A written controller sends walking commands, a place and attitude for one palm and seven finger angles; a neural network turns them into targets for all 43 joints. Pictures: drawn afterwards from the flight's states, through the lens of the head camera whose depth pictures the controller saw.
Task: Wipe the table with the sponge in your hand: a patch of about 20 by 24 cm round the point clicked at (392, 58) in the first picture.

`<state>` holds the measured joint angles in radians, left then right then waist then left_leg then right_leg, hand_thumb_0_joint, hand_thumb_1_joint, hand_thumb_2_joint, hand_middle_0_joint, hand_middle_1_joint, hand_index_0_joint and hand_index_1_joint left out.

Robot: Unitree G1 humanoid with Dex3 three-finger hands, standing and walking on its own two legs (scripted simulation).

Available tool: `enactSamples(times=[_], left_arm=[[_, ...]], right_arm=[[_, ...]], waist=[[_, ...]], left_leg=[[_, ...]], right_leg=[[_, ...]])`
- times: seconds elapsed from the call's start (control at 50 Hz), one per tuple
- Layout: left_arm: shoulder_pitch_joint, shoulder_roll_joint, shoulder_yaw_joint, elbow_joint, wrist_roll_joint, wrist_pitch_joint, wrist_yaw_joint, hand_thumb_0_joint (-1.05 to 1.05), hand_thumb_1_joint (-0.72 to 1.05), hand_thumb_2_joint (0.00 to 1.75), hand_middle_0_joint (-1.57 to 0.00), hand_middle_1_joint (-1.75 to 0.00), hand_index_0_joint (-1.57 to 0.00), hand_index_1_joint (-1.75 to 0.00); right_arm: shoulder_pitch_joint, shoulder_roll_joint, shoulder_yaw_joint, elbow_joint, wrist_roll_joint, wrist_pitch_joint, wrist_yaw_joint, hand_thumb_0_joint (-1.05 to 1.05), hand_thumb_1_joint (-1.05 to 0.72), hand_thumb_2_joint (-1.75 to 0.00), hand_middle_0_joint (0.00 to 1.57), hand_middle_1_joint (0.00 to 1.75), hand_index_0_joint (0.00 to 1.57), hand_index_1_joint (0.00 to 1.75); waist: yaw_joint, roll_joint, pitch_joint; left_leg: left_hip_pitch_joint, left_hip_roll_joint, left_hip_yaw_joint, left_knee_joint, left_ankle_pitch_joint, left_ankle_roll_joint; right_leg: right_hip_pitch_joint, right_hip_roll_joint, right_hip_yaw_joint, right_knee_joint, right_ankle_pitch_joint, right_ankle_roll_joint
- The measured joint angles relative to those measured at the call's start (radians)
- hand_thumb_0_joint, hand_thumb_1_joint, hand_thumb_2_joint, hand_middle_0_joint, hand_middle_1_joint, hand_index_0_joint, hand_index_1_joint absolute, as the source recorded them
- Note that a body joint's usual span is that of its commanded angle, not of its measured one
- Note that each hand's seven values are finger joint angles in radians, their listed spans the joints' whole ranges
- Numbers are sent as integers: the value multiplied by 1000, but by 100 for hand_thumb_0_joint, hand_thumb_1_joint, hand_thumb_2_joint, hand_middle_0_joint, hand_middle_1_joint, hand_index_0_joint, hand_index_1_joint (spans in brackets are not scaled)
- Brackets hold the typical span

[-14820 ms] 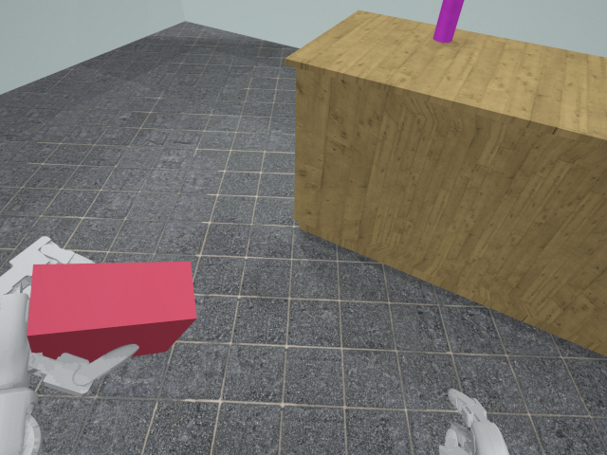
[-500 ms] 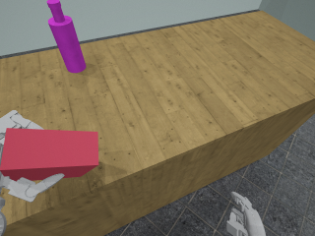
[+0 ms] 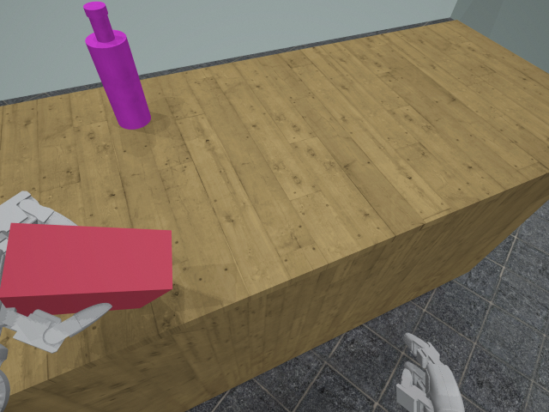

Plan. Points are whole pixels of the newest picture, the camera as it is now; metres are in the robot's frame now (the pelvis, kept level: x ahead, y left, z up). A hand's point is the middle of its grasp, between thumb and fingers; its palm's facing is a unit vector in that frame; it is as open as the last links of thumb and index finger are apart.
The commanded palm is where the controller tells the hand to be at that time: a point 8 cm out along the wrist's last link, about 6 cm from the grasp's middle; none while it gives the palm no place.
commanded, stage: shuffle to correct the standing spot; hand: left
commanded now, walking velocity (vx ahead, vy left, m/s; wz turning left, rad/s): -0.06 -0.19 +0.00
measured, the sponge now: (113, 274) +0.23 +0.20 +0.14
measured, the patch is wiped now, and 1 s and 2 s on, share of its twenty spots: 0.00 0.00 0.00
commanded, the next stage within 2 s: come to a stop and stand still in 1.12 s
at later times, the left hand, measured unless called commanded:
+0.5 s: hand (59, 276) +0.22 +0.23 +0.16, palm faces +0.31 -0.86 -0.41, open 10.2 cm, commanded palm +0.16 +0.28 +0.18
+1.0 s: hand (67, 274) +0.22 +0.23 +0.16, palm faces +0.30 -0.86 -0.42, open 10.2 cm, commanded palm +0.16 +0.27 +0.18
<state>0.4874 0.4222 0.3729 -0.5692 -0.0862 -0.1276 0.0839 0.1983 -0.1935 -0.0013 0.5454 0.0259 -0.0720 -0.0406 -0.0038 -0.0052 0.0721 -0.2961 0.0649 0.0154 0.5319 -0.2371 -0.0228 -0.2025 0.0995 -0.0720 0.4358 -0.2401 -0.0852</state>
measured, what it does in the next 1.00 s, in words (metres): stands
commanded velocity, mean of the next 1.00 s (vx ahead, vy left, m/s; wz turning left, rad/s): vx -0.03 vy -0.20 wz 0.00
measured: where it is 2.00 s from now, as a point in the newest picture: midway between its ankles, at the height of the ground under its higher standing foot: outside the picture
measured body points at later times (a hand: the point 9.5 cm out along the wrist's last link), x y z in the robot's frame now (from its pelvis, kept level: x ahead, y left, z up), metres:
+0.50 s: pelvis +0.00 +0.00 +0.00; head +0.02 +0.01 +0.45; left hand +0.19 +0.28 +0.19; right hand +0.16 -0.24 -0.08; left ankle +0.03 +0.13 -0.74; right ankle +0.00 -0.06 -0.74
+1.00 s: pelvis +0.00 -0.01 +0.00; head +0.03 +0.00 +0.45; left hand +0.20 +0.27 +0.19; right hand +0.17 -0.24 -0.08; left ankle +0.03 +0.13 -0.74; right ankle +0.00 -0.06 -0.74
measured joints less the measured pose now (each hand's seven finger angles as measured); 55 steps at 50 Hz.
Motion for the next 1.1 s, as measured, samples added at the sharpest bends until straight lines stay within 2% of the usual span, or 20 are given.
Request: enactSamples(times=[0.12, 0.36, 0.48, 0.6, 0.78, 1.1], left_arm=[[20, 4, 2, -1, -7, -1, -3, -1, -49, 102, -71, -137, -72, -136], [3, -30, -18, 22, -7, 11, 13, -1, -50, 102, -71, -137, -72, -136], [-9, -14, -8, 20, 2, 4, 9, -1, -50, 102, -71, -137, -72, -136], [6, 0, 0, 14, 1, 4, 1, -1, -50, 102, -71, -137, -72, -136], [10, -15, -14, 15, -6, 16, 3, -1, -50, 102, -71, -137, -72, -136], [8, -9, -8, 14, -7, 17, 4, -1, -50, 102, -71, -137, -72, -136]], right_arm=[[-1, -4, 1, -3, 3, 2, 1, 1, -90, -90, 20, 30, 20, 30], [18, -16, -5, 21, 5, 7, -5, 1, -90, -90, 20, 30, 20, 30], [15, -4, -1, 12, 1, 8, -1, 1, -90, -90, 20, 30, 20, 30], [4, 2, 5, -2, 2, 7, 6, 1, -90, -90, 20, 30, 20, 30], [0, -5, 1, 6, 3, 13, 3, 1, -90, -90, 20, 30, 20, 30], [-6, -8, 0, -2, 7, 20, 4, 1, -90, -90, 20, 30, 20, 30]], waist=[[-2, 11, -7], [2, 5, -23], [-3, -5, -14], [-4, 4, -6], [3, 10, -13], [-1, 11, -9]], left_leg=[[-6, 6, -2, 7, 1, -6], [-9, 7, -1, 31, -13, -2], [2, 4, 4, 1, 4, -3], [-2, 9, 5, -4, 7, -6], [-7, 12, 3, 19, -11, -7], [-5, 15, -1, 17, -10, -11]], right_leg=[[-5, 6, -2, 5, 2, -9], [-13, 6, -2, 35, -14, -11], [-5, 3, 3, 12, -1, 2], [-6, 8, 5, -3, 10, -6], [-9, 11, 3, 18, -8, -12], [-5, 14, 0, 11, -6, -15]])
